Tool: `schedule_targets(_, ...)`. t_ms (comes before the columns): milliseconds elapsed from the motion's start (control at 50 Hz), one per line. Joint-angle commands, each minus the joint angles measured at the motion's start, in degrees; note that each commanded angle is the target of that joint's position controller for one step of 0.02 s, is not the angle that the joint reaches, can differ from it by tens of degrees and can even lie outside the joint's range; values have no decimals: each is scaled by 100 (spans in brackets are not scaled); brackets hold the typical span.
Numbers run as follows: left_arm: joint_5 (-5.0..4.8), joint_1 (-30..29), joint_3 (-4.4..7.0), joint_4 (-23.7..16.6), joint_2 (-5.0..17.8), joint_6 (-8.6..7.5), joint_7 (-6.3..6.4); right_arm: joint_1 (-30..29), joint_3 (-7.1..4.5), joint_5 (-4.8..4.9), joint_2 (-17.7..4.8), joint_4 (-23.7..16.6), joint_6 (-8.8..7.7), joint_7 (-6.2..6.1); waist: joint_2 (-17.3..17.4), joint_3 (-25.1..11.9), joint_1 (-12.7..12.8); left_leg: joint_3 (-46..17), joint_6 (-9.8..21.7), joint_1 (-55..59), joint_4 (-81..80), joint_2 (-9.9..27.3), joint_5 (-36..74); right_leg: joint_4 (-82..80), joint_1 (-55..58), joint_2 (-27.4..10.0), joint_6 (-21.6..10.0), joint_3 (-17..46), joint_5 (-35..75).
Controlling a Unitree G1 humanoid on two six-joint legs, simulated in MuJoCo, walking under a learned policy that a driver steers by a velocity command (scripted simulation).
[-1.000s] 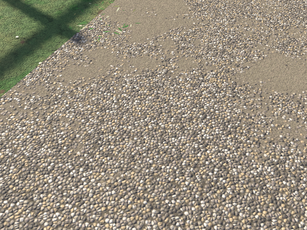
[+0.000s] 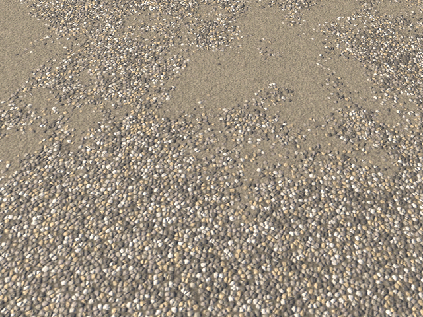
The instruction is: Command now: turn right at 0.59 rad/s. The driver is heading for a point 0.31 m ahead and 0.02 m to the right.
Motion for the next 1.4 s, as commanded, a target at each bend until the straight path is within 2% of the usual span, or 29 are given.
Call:
schedule_targets(20, 11, -183, 97, -605, 412, -60, -85, -50, -370, 74, -1227, -332, -55, 39, 1274, -829, -138, -717, 1256, 829, -484, 1369, 2285, -745, 299, -12, -151, -363, 62)
schedule_targets(100, 15, 389, 223, -477, 505, -38, -136, 32, -364, 236, -1090, -205, -88, 91, 947, -830, 179, -277, 645, 283, 423, 1187, 1397, -2710, 1668, 238, -711, -534, 1366)
schedule_targets(120, 6, 636, 355, -465, 905, -61, -65, 321, -296, 91, -814, -146, -99, 127, -86, -931, 151, 272, 112, -713, 1578, 758, 174, -3024, 2687, -375, -1022, 461, 2863)
schedule_targets(140, 68, 603, 440, -675, 1551, -99, 24, 218, -138, -240, -443, -458, -95, 160, -1855, -941, -29, 377, -427, -2378, 3339, -33, -2810, -2820, 3255, -1933, -2004, 2538, 5147)
schedule_targets(160, 299, 780, 387, -707, 1367, -246, -53, -392, -234, -78, -768, -616, -130, 99, -1333, -1374, 549, -553, -408, -2539, 4243, -247, -2879, -3160, 2746, -2221, -2764, 2928, 4444)
schedule_targets(180, 305, 526, 322, -659, 1221, -350, -71, -532, -298, 75, -953, -614, -109, 60, -872, -996, 393, -710, -314, -2593, 4499, -142, -2380, -3276, 2477, -1852, -2503, 2414, 3694)
schedule_targets(220, 71, -68, 210, -687, 863, -367, 7, -339, -357, 21, -997, -439, -42, -31, -552, -698, 114, -789, -295, -2545, 4219, -28, -1486, -3272, 2143, -1300, -1925, 1827, 2971)
schedule_targets(360, 81, -43, 186, -665, 892, -283, 169, -274, -264, 28, -683, -492, -86, 44, -617, -852, 94, -777, -475, -1952, 2917, -359, -698, -3205, 2043, -930, -1895, 1847, 2657)
schedule_targets(460, 141, -112, 150, -632, 865, -236, 112, -251, -231, 83, -691, -505, -112, 140, -768, -816, 220, -686, -410, -1098, 1966, -364, -890, -3102, 1638, -959, -1922, 2102, 2276)
schedule_targets(560, 72, -75, 0, -475, 652, -254, 46, 136, -182, 145, -516, -451, -301, 292, -692, -545, -13, -324, 14, 237, 115, -493, -438, -3310, 891, -570, -1662, 2460, -1131)
schedule_targets(580, 99, -26, -61, -453, 482, -295, 52, 335, -188, 98, -555, -407, -358, 278, -513, -543, -97, -536, 161, 762, -137, -281, -426, -3049, 552, -360, -1428, 2337, -1306)
schedule_targets(600, 140, -85, -157, -495, 185, -347, 48, 831, -223, 10, -812, -352, -404, 248, 198, -659, -222, -1550, 492, 1376, -497, 635, -896, -1825, -66, 51, -1094, 1773, -1363)
schedule_targets(620, 45, -287, -117, -754, 224, -452, 67, 1268, -384, -111, -1459, -156, -440, 297, 1466, -359, -204, -3450, 1266, 1340, -1293, 1511, -2269, -644, -1172, 791, -805, 594, -1189)
schedule_targets(640, 7, -539, 30, -772, 697, -548, 102, 1146, -378, -79, -1303, -193, -511, 309, 1222, 196, -295, -4109, 1660, 1071, -1607, 1877, -2889, 212, -1732, 436, -700, 794, -1092)
schedule_targets(660, -15, -394, 94, -668, 804, -597, 74, 954, -305, 14, -1068, -209, -541, 258, 1035, 333, -133, -3739, 1538, 1099, -1583, 1700, -2892, 557, -1928, 260, -685, 834, -601)
schedule_targets(760, 68, -544, -17, -486, 236, -765, -98, 1123, -203, 78, -824, -152, -549, 167, 819, 77, -264, -2037, 1142, 1346, -1734, 931, -811, 295, -1791, -173, -457, 91, 986)
schedule_targets(880, 79, -1049, -120, -536, -1, -860, -234, 1424, -250, 126, -1091, 61, -397, 200, 965, 7, -475, -1030, 1046, 884, -1319, 684, 1578, -1666, -272, 76, -350, -360, 1513)
schedule_targets(940, 40, -705, -15, -457, 251, -854, -282, 1269, -268, 208, -1174, 78, -321, 186, 1037, -241, -153, -1151, 866, 913, -862, 879, 2201, -2172, 503, 134, -580, -234, 1846)
schedule_targets(980, 131, 82, 116, -192, 513, -853, -214, 1179, -200, 212, -968, 59, -337, 166, 728, -712, 292, -839, 533, 743, 192, 511, 2943, -2825, 1826, 185, -869, -243, 2650)
schedule_targets(1000, 219, 702, 178, -133, 851, -856, -148, 1266, -87, 51, -692, -57, -367, 159, 182, -1436, 483, -606, 214, 99, 1297, 196, 1678, -2588, 3154, -659, -1148, 546, 4314)
schedule_targets(1020, 331, 859, 170, -128, 1144, -774, -94, 2035, 107, -117, -167, -72, -379, 161, -1400, -2179, 136, -475, -225, -1259, 3127, -435, -2170, -2378, 4509, -2175, -2129, 2299, 5822)
schedule_targets(1040, 200, 991, 123, -7, 852, -712, -131, 2145, -12, 72, -639, 86, -346, 152, -1360, -2508, 294, -985, -328, -1405, 3920, -450, -2689, -2852, 4101, -2269, -2496, 2887, 4800)
schedule_targets(1060, 128, 641, 55, -28, 665, -695, -151, 1700, -107, 185, -985, 35, -286, 143, -909, -1743, 311, -909, -338, -1758, 4343, -244, -2514, -3023, 3559, -1954, -2292, 2305, 4098)
schedule_targets(1100, 144, -81, -106, -40, 282, -712, -169, 1172, -103, 87, -861, -3, -153, 70, -322, -1052, 114, -851, -339, -1667, 3948, 68, -1901, -3253, 2481, -1490, -1962, 1539, 3742)
schedule_targets(1200, 275, -660, -113, 171, 265, -722, -137, 1198, 11, 17, -435, 41, 41, -4, -639, -860, -199, -602, -404, -98, 1957, 48, -1233, -3580, 1145, -1007, -1901, 676, 3316)
schedule_targets(1260, 216, -696, -117, 303, 340, -638, -111, 1019, -5, 27, -522, 54, 103, 1, -527, -824, -164, -512, -306, 415, 1042, -23, -296, -3647, 974, -1009, -1821, 792, 1783)
schedule_targets(1320, 221, -483, -262, 534, 12, -610, -126, 766, 1, -114, -623, -60, 89, 13, -185, -431, -174, -786, -36, 1031, 36, 185, 683, -3592, 398, -579, -1150, 713, -300)
schedule_targets(1360, 234, -195, -224, 614, 92, -584, -104, 491, -115, -27, -1060, -60, 47, 20, 821, -143, 168, -910, 257, 105, -30, 296, -411, -3265, 804, -8, -753, 170, -193)
schedule_targets(1400, 208, -366, -202, 667, 186, -547, -37, 374, 10, -79, -575, -80, -67, 73, 756, -140, 72, -844, 122, -259, -197, 167, -586, -2922, 1285, -34, -749, 125, 399)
